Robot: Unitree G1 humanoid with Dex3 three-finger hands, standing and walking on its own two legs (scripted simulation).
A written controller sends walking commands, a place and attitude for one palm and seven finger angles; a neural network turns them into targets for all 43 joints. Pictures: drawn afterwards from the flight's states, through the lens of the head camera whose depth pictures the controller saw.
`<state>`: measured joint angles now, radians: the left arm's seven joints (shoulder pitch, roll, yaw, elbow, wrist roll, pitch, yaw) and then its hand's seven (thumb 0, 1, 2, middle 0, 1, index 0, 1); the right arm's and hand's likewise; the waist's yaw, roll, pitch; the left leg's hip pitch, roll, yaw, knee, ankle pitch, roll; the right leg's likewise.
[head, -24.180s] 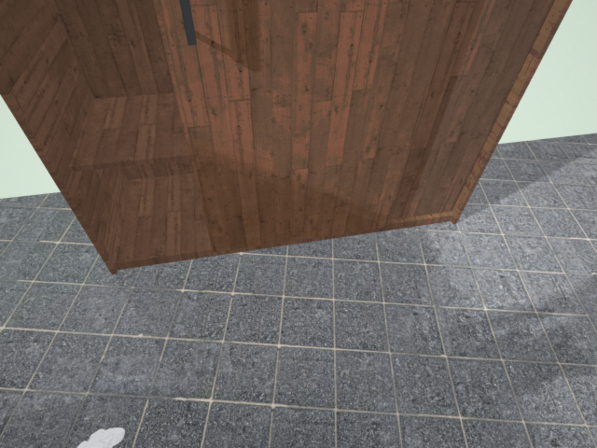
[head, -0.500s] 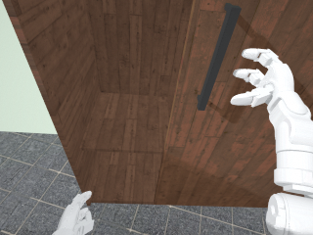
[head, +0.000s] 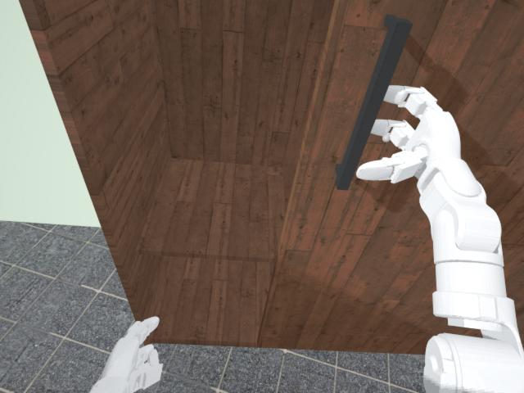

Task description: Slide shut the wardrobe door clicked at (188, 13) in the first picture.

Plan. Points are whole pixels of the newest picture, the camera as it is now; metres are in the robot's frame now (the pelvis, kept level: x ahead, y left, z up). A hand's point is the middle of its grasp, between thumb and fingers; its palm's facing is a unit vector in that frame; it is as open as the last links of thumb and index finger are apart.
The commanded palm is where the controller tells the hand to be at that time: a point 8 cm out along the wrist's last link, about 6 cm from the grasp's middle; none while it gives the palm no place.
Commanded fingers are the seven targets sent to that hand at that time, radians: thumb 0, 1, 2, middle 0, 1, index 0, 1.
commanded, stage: feel for the door with the fingertips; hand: right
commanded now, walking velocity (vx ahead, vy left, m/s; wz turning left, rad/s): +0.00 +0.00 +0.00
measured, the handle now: (363, 113) +0.46 -0.12 +0.25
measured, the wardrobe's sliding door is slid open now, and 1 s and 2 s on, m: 0.39 0.39 0.39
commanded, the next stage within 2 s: slide the fingers in behind the handle in 0.46 s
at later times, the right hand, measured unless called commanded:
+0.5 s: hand (384, 128) +0.41 -0.13 +0.26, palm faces +0.00 +1.00 -0.01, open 14.0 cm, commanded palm +0.39 -0.19 +0.25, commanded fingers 0.00 0.50 -0.30 0.30 1.20 0.30 1.20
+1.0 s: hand (388, 135) +0.40 -0.14 +0.26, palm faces +0.00 +1.00 -0.02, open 14.0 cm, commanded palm +0.38 -0.18 +0.25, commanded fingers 0.00 0.50 -0.30 0.30 1.20 0.30 1.20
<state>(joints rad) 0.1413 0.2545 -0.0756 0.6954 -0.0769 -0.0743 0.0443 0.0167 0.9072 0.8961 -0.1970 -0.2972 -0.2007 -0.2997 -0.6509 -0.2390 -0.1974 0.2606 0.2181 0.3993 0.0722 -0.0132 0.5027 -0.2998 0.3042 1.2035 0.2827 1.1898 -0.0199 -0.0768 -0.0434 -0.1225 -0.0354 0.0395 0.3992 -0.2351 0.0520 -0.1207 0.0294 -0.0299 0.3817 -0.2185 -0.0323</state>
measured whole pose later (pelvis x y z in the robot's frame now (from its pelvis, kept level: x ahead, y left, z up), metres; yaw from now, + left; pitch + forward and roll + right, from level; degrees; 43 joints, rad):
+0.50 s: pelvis -0.01 +0.00 +0.00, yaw +0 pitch -2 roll +0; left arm 0.18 0.26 -0.07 0.71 -0.08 -0.09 0.06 0.02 0.91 0.90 -0.20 -0.30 -0.20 -0.30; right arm -0.80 -0.28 -0.20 0.51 0.20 0.33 0.08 -0.01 0.50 -0.30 0.32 1.22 0.30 1.20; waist 0.00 -0.07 -0.04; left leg -0.14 -0.04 0.04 0.39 -0.22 0.05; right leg -0.14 0.03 -0.03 0.38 -0.21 -0.03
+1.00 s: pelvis -0.01 -0.01 +0.00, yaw +0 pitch -2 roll +0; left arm 0.18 0.26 -0.06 0.70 -0.08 -0.11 0.05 0.02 0.91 0.90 -0.20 -0.30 -0.20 -0.30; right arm -0.74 -0.26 -0.18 0.41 0.20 0.34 0.06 -0.01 0.50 -0.30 0.31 1.21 0.30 1.20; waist -0.01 -0.06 -0.03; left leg -0.13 -0.03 0.03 0.39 -0.22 0.04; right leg -0.14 0.03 -0.04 0.39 -0.21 -0.04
